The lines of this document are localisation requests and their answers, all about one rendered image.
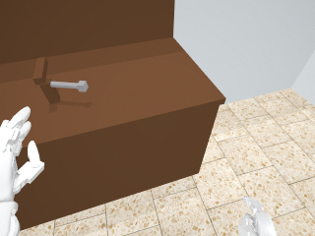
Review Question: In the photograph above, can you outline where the tap lever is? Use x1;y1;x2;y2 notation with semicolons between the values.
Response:
50;81;89;92

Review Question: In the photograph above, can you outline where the left robot hand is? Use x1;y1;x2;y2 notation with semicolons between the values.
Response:
0;106;44;201

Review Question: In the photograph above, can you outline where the counter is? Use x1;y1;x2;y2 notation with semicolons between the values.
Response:
0;0;226;231

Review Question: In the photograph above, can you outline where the right robot hand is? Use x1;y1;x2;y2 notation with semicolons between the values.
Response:
237;196;277;236

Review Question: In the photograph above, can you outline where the left robot forearm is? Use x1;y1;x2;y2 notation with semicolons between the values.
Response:
0;200;21;236

